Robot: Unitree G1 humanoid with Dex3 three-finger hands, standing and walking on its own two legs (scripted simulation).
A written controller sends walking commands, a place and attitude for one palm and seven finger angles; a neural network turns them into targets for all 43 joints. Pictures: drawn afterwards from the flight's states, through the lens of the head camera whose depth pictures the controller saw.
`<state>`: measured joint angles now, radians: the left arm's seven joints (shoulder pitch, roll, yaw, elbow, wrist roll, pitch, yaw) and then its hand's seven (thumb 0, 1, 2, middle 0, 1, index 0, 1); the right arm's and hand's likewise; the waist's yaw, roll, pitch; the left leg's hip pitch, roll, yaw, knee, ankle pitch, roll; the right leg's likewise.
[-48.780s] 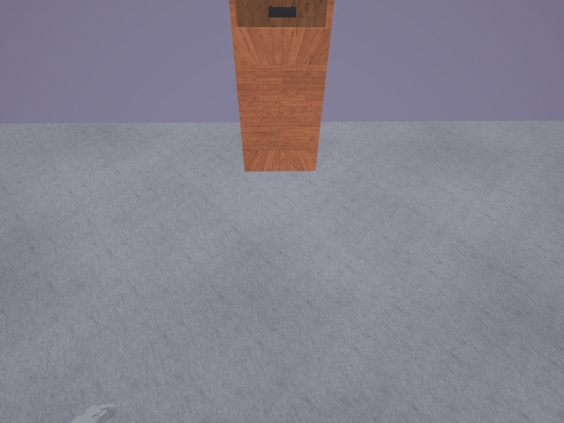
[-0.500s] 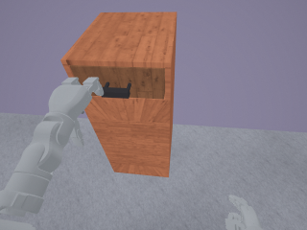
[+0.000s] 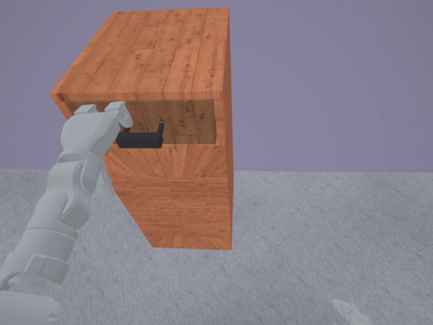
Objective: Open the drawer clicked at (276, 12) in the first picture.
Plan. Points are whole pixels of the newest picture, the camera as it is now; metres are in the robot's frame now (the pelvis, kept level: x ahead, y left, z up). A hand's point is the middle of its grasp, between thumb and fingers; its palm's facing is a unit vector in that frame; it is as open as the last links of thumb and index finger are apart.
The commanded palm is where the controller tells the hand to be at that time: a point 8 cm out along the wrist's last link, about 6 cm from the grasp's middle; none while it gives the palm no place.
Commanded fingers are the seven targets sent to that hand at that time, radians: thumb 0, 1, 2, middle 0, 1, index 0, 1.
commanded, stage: move the hooked fingers above the handle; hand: left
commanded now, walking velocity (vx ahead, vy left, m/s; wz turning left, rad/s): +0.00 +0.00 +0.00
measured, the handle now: (142, 133) +0.51 +0.23 +0.05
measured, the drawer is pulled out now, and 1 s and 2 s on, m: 0.00 0.00 0.00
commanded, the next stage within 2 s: none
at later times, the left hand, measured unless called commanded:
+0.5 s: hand (120, 140) +0.43 +0.24 +0.10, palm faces -0.07 +0.00 -1.00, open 13.8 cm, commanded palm +0.42 +0.22 +0.17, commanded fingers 0.00 -0.50 0.30 -0.30 -1.20 -0.30 -1.20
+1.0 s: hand (148, 125) +0.47 +0.18 +0.11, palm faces +0.03 -0.02 -1.00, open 13.3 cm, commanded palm +0.44 +0.23 +0.16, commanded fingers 0.00 -0.50 0.30 -0.30 -1.20 -0.30 -1.20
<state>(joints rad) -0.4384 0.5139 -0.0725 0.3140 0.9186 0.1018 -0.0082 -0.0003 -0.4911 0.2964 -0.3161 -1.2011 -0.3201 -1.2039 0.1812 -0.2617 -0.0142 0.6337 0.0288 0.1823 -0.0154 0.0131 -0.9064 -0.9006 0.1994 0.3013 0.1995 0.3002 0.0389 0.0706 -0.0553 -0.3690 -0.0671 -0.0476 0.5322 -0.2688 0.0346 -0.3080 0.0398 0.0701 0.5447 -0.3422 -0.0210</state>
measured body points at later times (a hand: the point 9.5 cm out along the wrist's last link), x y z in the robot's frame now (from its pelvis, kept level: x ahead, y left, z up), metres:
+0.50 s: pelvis +0.00 -0.01 -0.01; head +0.04 -0.03 +0.44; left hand +0.43 +0.23 +0.16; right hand +0.11 -0.26 -0.14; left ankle -0.01 +0.10 -0.73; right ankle -0.05 -0.11 -0.73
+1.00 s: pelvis -0.02 +0.00 -0.01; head +0.02 -0.03 +0.44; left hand +0.46 +0.18 +0.16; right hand +0.02 -0.26 -0.15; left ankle -0.01 +0.10 -0.73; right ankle -0.05 -0.11 -0.73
